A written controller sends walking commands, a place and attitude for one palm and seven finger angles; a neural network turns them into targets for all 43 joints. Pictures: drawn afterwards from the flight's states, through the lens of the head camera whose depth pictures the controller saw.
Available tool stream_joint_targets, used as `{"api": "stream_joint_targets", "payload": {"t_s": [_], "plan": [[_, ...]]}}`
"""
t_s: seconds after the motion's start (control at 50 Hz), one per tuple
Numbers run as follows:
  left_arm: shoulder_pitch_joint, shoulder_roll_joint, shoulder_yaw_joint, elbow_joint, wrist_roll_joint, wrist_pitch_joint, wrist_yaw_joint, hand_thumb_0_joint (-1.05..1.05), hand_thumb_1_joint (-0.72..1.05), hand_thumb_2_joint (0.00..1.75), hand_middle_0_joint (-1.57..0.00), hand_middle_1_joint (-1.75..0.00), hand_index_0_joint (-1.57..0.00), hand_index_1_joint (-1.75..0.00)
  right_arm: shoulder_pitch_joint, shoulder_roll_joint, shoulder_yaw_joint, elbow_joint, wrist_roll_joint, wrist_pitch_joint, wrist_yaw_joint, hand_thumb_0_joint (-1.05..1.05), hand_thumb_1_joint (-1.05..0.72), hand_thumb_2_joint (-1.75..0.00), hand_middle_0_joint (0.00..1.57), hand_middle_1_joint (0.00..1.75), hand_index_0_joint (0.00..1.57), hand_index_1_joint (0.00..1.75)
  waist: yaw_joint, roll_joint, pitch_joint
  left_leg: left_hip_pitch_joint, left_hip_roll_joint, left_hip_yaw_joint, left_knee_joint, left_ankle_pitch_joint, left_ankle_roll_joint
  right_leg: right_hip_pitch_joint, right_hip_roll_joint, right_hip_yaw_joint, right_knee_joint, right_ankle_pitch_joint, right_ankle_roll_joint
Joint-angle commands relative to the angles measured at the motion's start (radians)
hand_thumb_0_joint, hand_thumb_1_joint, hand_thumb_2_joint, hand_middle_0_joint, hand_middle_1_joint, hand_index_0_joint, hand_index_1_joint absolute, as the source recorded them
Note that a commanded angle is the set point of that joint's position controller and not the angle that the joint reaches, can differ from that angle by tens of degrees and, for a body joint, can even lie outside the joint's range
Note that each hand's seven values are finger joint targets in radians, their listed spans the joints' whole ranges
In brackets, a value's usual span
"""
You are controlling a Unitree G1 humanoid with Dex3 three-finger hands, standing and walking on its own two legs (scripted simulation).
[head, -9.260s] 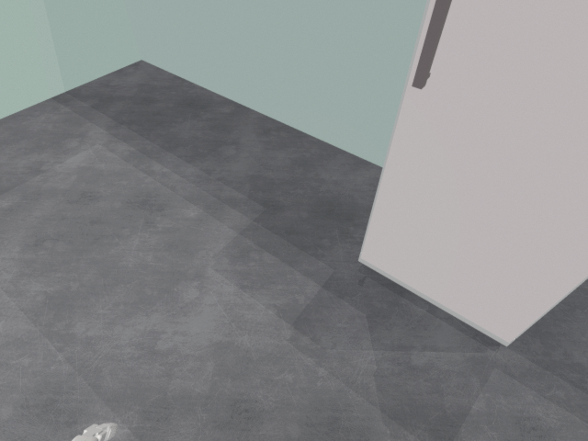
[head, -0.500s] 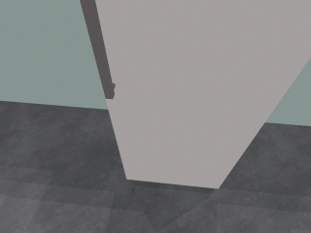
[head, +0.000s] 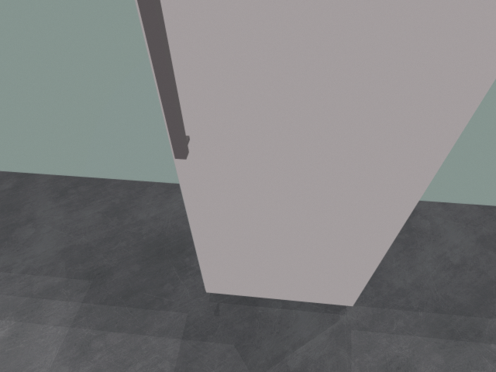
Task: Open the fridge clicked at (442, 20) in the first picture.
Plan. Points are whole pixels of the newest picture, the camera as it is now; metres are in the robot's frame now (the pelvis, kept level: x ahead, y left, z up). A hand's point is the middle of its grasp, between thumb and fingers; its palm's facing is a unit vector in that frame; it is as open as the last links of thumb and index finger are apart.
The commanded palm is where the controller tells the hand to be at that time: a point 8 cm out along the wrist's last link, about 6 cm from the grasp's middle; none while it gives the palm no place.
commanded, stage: come to a stop and stand still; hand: left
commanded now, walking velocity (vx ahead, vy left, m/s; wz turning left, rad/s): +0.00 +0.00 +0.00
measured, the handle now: (167, 62) +0.51 +0.16 +0.26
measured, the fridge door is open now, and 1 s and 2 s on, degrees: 0 0 0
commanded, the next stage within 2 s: look again from close up in 0.24 s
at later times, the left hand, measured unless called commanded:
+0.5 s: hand out of the picture +0.02 +0.18 -0.17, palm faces +0.02 -0.98 -0.19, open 7.3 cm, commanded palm none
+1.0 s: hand out of the picture +0.03 +0.17 -0.17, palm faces +0.02 -0.98 -0.19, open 7.3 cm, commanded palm none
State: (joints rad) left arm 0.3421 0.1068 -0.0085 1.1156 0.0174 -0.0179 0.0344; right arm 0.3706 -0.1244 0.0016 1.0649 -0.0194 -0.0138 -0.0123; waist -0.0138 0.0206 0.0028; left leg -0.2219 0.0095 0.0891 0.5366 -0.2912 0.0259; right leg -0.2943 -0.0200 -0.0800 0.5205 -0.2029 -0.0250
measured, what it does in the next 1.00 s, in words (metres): stands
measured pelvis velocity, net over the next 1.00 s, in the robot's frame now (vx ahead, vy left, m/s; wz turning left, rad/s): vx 0.03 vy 0.00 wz -0.01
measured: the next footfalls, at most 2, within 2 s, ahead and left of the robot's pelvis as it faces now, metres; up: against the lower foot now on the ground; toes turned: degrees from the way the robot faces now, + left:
none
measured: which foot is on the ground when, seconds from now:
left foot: down 0.00-1.00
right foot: down 0.00-1.00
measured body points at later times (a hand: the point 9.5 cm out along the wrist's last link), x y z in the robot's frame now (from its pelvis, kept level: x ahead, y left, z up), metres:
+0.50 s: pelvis +0.02 +0.01 +0.01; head +0.02 +0.00 +0.46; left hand +0.02 +0.23 -0.15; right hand +0.01 -0.21 -0.16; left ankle +0.00 +0.10 -0.73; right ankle +0.05 -0.11 -0.73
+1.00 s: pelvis +0.03 +0.00 +0.01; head +0.05 +0.00 +0.46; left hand +0.03 +0.22 -0.15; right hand +0.03 -0.21 -0.16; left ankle +0.00 +0.10 -0.73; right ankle +0.05 -0.11 -0.73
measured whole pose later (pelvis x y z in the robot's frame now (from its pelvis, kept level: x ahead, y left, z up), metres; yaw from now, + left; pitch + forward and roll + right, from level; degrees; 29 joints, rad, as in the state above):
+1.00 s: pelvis +0.03 +0.00 +0.01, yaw -1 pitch -2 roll +0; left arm 0.28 0.14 -0.01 1.12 0.01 -0.02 0.04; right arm 0.29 -0.13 0.02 1.14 -0.01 -0.03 -0.02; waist 0.01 0.00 0.05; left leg -0.10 -0.01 0.10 0.39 -0.27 0.03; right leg -0.20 -0.02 -0.07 0.43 -0.21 -0.01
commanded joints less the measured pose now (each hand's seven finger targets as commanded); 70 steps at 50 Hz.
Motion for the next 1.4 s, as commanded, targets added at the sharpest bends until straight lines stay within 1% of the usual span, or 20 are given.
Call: {"api": "stream_joint_targets", "payload": {"t_s": [0.0,0.02,0.16,0.4,0.44,0.76,0.86,0.9,1.16,1.18,1.2,1.22,1.24,1.26,1.28,1.3,1.32,1.34,1.36,1.38], "plan": [[0.034,0.095,0.017,-0.049,-0.001,-0.014,0.003,0.0,0.9,0.9,-0.2,-0.3,-0.2,-0.3,0.044,-0.098,-0.01,-0.05,-0.002,-0.02,-0.011,0.0,-0.9,-0.9,0.2,0.3,0.2,0.3,0.017,0.003,0.12,-0.174,0.104,-0.174,-0.256,-0.157,0.022,0.041,-0.062,0.116,-0.094,-0.118,-0.021],[0.037,0.1,0.016,-0.05,0.001,-0.015,0.003,0.0,0.9,0.9,-0.2,-0.3,-0.2,-0.3,0.035,-0.097,-0.01,-0.051,-0.002,-0.023,-0.011,0.0,-0.9,-0.9,0.2,0.3,0.2,0.3,0.023,0.014,0.117,-0.171,0.103,-0.17,-0.258,-0.128,0.023,0.062,-0.068,0.108,-0.091,-0.078,-0.021],[0.012,0.12,0.018,-0.056,-0.003,-0.019,0.002,0.0,0.9,0.9,-0.2,-0.3,-0.2,-0.3,0.028,-0.111,-0.005,-0.028,0.001,-0.026,-0.01,0.0,-0.9,-0.9,0.2,0.3,0.2,0.3,0.015,-0.039,0.11,-0.098,0.091,-0.145,-0.252,-0.037,0.018,0.066,-0.086,0.124,-0.123,-0.033,-0.02],[-0.004,0.134,0.015,-0.04,-0.006,-0.017,0.0,0.0,0.9,0.9,-0.2,-0.3,-0.2,-0.3,-0.005,-0.123,-0.002,0.006,0.003,-0.026,-0.012,0.0,-0.9,-0.9,0.2,0.3,0.2,0.3,0.013,-0.013,0.077,-0.02,0.094,-0.119,-0.249,0.051,0.01,0.093,-0.095,0.128,-0.138,0.034,-0.018],[-0.006,0.137,0.016,-0.038,-0.005,-0.019,0.001,0.0,0.9,0.9,-0.2,-0.3,-0.2,-0.3,-0.006,-0.124,-0.001,0.012,0.005,-0.028,-0.013,0.0,-0.9,-0.9,0.2,0.3,0.2,0.3,0.016,-0.011,0.057,-0.009,0.096,-0.113,-0.24,0.094,0.01,0.118,-0.1,0.124,-0.131,0.079,-0.017],[-0.001,0.127,0.015,-0.018,-0.006,-0.016,0.006,0.0,0.9,0.9,-0.2,-0.3,-0.2,-0.3,-0.009,-0.107,-0.001,0.046,0.006,-0.027,-0.021,0.0,-0.9,-0.9,0.2,0.3,0.2,0.3,0.016,-0.012,0.057,0.035,0.104,-0.103,-0.23,0.187,0.005,0.143,-0.1,0.115,-0.126,0.167,-0.017],[0.0,0.126,0.016,-0.017,-0.005,-0.014,0.006,0.0,0.9,0.9,-0.2,-0.3,-0.2,-0.3,-0.01,-0.101,-0.001,0.051,0.007,-0.025,-0.021,0.0,-0.9,-0.9,0.2,0.3,0.2,0.3,0.018,-0.031,0.076,0.03,0.102,-0.101,-0.236,0.154,0.005,0.138,-0.101,0.117,-0.138,0.145,-0.017],[-0.003,0.122,0.015,-0.018,-0.006,-0.012,0.005,0.0,0.9,0.9,-0.2,-0.3,-0.2,-0.3,-0.007,-0.101,-0.001,0.051,0.006,-0.023,-0.021,0.0,-0.9,-0.9,0.2,0.3,0.2,0.3,0.016,-0.018,0.084,0.024,0.103,-0.101,-0.244,0.138,0.004,0.13,-0.098,0.117,-0.141,0.121,-0.018],[-0.001,0.125,0.019,-0.018,-0.006,-0.015,0.006,0.0,0.9,0.9,-0.2,-0.3,-0.2,-0.3,-0.004,-0.094,-0.002,0.059,0.006,-0.025,-0.024,0.0,-0.9,-0.9,0.2,0.3,0.2,0.3,0.018,-0.013,0.069,0.043,0.103,-0.097,-0.234,0.179,0.003,0.148,-0.103,0.118,-0.139,0.174,-0.023],[0.077,0.156,0.016,0.025,0.002,-0.029,0.045,0.0,0.9,0.9,-0.2,-0.3,-0.2,-0.3,-0.106,-0.139,-0.012,-0.006,0.021,-0.033,-0.015,0.0,-0.9,-0.9,0.2,0.3,0.2,0.3,0.051,-0.086,0.03,0.013,0.128,-0.057,-0.027,0.335,-0.019,0.144,-0.148,0.14,-0.083,0.592,-0.001],[-0.687,0.362,0.104,-1.526,-0.215,-0.243,0.021,0.0,0.88,0.89,-0.2,-0.32,-0.2,-0.32,-0.085,-0.318,-0.025,-0.365,0.066,-0.181,-0.059,0.0,-0.9,-0.9,0.2,0.3,0.2,0.3,-0.069,0.143,-0.453,0.225,0.006,-0.1,-0.137,0.365,-0.014,0.242,-0.044,0.097,-0.039,0.357,0.001],[-0.548,0.448,0.188,-1.521,-0.166,-0.222,0.078,0.0,0.85,0.88,-0.2,-0.33,-0.2,-0.33,-0.193,-0.232,0.012,-0.335,0.067,-0.26,-0.089,0.0,-0.9,-0.9,0.2,0.3,0.2,0.3,-0.008,0.296,-0.366,0.237,0.016,-0.046,-0.129,0.351,-0.025,0.189,-0.009,0.107,0.004,0.165,-0.016],[-0.039,0.124,-0.008,-1.24,-0.141,-0.078,0.079,0.0,0.83,0.87,-0.21,-0.34,-0.21,-0.34,-0.165,-0.18,-0.001,-0.37,0.055,-0.312,-0.078,0.0,-0.9,-0.9,0.2,0.3,0.2,0.3,0.009,0.228,-0.256,0.127,0.042,-0.087,-0.168,0.405,-0.037,0.11,-0.007,0.023,0.016,0.014,-0.017],[0.027,0.013,-0.044,-1.124,-0.182,-0.02,0.077,0.0,0.81,0.86,-0.21,-0.36,-0.21,-0.36,-0.148,-0.191,-0.007,-0.314,0.079,-0.328,-0.078,0.0,-0.9,-0.9,0.2,0.3,0.2,0.3,-0.013,0.057,-0.11,0.061,0.039,-0.105,-0.149,0.299,-0.037,0.038,-0.004,-0.001,-0.009,0.005,0.002],[-0.067,0.038,-0.045,-1.244,-0.201,-0.064,0.057,0.0,0.78,0.85,-0.21,-0.37,-0.21,-0.37,-0.171,-0.239,-0.024,-0.377,0.075,-0.348,-0.076,0.0,-0.9,-0.9,0.2,0.3,0.2,0.3,-0.028,-0.01,-0.007,-0.006,0.029,-0.123,-0.121,0.179,-0.025,-0.001,-0.006,-0.006,-0.042,-0.004,0.012],[-0.066,0.104,0.02,-1.242,-0.195,-0.118,0.039,0.0,0.76,0.84,-0.21,-0.39,-0.21,-0.39,-0.16,-0.26,-0.045,-0.395,0.058,-0.364,-0.073,0.0,-0.9,-0.9,0.2,0.3,0.2,0.3,-0.045,-0.103,-0.026,-0.047,0.012,-0.119,-0.076,0.106,-0.015,-0.042,-0.005,-0.005,-0.053,-0.059,0.015],[0.025,0.104,0.054,-1.179,-0.195,-0.167,0.004,0.0,0.74,0.83,-0.21,-0.4,-0.21,-0.4,-0.164,-0.257,-0.054,-0.429,0.047,-0.374,-0.062,0.0,-0.9,-0.9,0.2,0.3,0.2,0.3,-0.025,-0.159,-0.004,-0.098,-0.002,-0.111,-0.038,0.085,-0.015,-0.067,-0.008,-0.007,-0.045,-0.095,0.011],[0.151,0.081,0.073,-1.112,-0.207,-0.224,-0.045,0.0,0.71,0.82,-0.21,-0.42,-0.21,-0.42,-0.169,-0.247,-0.063,-0.456,0.041,-0.374,-0.05,0.0,-0.9,-0.9,0.2,0.3,0.2,0.3,0.015,-0.219,-0.019,-0.159,-0.009,-0.097,-0.006,0.06,-0.024,-0.086,-0.005,-0.007,-0.016,-0.145,0.01],[0.258,0.05,0.075,-1.041,-0.227,-0.288,-0.106,0.0,0.69,0.81,-0.22,-0.43,-0.22,-0.43,-0.197,-0.243,-0.068,-0.486,0.039,-0.372,-0.034,0.0,-0.9,-0.9,0.2,0.3,0.2,0.3,0.037,-0.268,0.014,-0.233,-0.013,-0.088,0.035,0.028,-0.029,-0.129,-0.002,-0.006,0.023,-0.176,0.008],[0.323,0.05,0.101,-0.992,-0.248,-0.358,-0.173,0.0,0.67,0.8,-0.22,-0.45,-0.22,-0.45,-0.212,-0.242,-0.076,-0.511,0.038,-0.361,-0.018,0.0,-0.9,-0.9,0.2,0.3,0.2,0.3,0.051,-0.302,0.025,-0.308,-0.021,-0.074,0.072,-0.01,-0.037,-0.143,-0.004,0.006,0.052,-0.208,0.007]]}}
